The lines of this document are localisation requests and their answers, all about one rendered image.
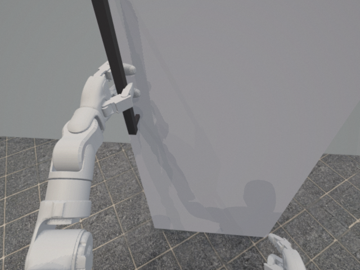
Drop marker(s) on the right robot hand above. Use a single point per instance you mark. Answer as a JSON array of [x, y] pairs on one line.
[[291, 260]]

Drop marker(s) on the robot left upper arm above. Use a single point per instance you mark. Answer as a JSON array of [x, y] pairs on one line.
[[62, 249]]

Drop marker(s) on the fridge door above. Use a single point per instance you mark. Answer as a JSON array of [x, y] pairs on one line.
[[239, 101]]

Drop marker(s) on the left robot forearm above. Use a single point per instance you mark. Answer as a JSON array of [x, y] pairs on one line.
[[71, 173]]

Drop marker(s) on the left robot hand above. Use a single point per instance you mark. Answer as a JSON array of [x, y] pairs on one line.
[[97, 95]]

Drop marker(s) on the handle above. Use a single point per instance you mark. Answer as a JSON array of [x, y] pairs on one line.
[[106, 26]]

